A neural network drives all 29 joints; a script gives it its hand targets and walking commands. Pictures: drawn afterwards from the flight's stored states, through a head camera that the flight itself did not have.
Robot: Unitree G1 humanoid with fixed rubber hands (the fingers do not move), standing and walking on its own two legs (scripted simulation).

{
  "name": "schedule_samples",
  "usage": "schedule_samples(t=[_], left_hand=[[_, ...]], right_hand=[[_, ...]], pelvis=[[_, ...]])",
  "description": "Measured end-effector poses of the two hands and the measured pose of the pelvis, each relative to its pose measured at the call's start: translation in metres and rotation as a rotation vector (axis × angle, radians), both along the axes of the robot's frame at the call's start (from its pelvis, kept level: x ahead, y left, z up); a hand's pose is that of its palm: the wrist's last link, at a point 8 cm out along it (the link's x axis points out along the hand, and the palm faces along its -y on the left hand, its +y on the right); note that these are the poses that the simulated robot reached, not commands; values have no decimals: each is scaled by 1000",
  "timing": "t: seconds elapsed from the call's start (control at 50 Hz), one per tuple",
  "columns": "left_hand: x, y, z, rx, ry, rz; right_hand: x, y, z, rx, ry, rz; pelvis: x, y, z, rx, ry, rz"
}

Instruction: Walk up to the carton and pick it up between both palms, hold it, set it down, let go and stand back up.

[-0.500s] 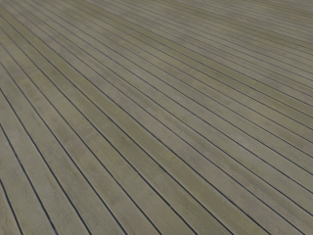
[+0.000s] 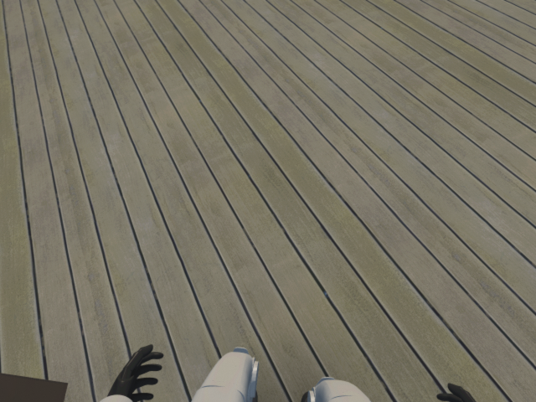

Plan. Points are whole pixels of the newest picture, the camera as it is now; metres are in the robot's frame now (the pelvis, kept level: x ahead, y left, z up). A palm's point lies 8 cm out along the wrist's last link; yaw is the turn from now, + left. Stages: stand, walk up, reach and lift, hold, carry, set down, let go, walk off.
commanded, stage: walk up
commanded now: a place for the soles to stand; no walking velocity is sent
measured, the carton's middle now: out of the picture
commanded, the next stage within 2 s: none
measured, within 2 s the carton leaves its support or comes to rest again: neither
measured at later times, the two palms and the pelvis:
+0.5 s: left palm out of the picture -0.19 +0.30 -0.14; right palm out of the picture -0.01 -0.23 -0.11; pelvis -0.15 +0.00 -0.01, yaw +25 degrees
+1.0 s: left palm out of the picture -0.38 +0.25 -0.09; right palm out of the picture +0.00 -0.13 -0.12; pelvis -0.24 +0.01 +0.01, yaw +49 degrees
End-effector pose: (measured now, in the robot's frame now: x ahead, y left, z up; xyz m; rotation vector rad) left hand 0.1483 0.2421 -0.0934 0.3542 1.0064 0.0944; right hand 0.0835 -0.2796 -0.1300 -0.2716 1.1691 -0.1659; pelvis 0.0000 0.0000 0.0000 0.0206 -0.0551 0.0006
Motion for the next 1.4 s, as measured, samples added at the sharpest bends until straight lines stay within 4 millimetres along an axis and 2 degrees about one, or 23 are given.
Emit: schedule_samples(t=[0.1, 0.24, 0.4, 0.46, 0.52, 0.58, 0.62, 0.74, 0.82, 0.94, 1.04, 1.16, 1.24, 1.32, 1.4], left_hand=[[-57, 7, 10, 23, 8, 124], [-135, 22, 8, 43, -34, 276], [-263, 49, -20, 39, 44, 460], [-310, 58, -39, 15, 80, 523], [-344, 56, -44, -47, 124, 594], [-366, 50, -36, -89, 101, 654], [-379, 46, -30, -95, 77, 677], [-416, 34, -21, -61, 63, 746], [-441, 21, -10, -22, 57, 781], [-498, 11, 4, 23, 37, 913], [-547, 6, 0, 29, 20, 1014], [-622, 11, -24, 12, 42, 1109], [-666, 19, -48, -40, 83, 1170], [-676, 27, -44, -95, 47, 1232], [-673, 35, -27, -78, -4, 1230]], right_hand=[[-3, -6, 6, 26, 15, 100], [-29, 1, -2, 39, 109, 218], [-57, 37, 5, 60, 95, 333], [-77, 49, 11, 54, 67, 334], [-102, 53, 19, 35, 72, 311], [-120, 56, 28, -5, 123, 347], [-122, 59, 31, -18, 136, 392], [-99, 79, 20, 4, 89, 528], [-83, 101, 8, 32, 63, 630], [-81, 137, 14, 46, 79, 822], [-84, 162, 15, 46, 87, 904], [-101, 212, 20, 54, 27, 979], [-125, 233, 19, 49, -35, 968], [-153, 239, 22, 10, 24, 963], [-164, 249, 20, -20, 79, 1005]], pelvis=[[-20, -10, 7, -9, 9, 97], [-56, -15, 2, -32, -3, 231], [-113, -7, -6, -60, -11, 386], [-136, -3, -11, -25, -28, 418], [-149, 2, -5, -33, -33, 453], [-158, 6, 6, -51, -24, 511], [-165, 8, 10, -51, -11, 543], [-187, 10, 5, -28, 24, 630], [-205, 8, 4, -58, 1, 678], [-224, 7, 12, -48, -7, 799], [-245, 15, 8, -58, -30, 892], [-281, 35, -5, -69, -44, 997], [-303, 52, -17, -20, -35, 1029], [-310, 66, -7, -19, -16, 1076], [-316, 82, 0, -20, -2, 1119]])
